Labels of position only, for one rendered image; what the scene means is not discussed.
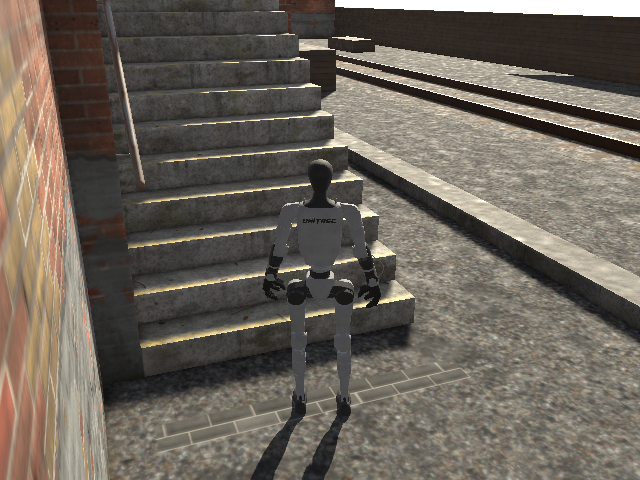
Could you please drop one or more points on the left robot hand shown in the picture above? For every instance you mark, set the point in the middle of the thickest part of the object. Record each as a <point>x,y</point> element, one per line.
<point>274,285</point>

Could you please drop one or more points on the right robot forearm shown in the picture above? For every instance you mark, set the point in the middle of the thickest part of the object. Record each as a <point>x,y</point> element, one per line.
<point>368,269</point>

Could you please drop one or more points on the robot left thigh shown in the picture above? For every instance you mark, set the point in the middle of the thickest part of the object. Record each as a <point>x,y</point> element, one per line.
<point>296,300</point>

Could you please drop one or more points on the robot right upper arm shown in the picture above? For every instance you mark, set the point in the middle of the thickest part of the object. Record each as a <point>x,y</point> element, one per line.
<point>352,214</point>

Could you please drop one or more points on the right robot hand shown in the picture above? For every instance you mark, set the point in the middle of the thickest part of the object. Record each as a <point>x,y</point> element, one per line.
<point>373,292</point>

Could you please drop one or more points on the right robot foot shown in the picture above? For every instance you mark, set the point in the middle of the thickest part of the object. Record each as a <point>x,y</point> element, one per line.
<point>344,407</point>

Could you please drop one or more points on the left robot forearm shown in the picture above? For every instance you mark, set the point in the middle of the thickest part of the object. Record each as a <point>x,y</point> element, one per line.
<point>273,265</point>

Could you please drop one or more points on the robot left upper arm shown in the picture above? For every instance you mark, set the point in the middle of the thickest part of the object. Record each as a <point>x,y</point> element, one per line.
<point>288,212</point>

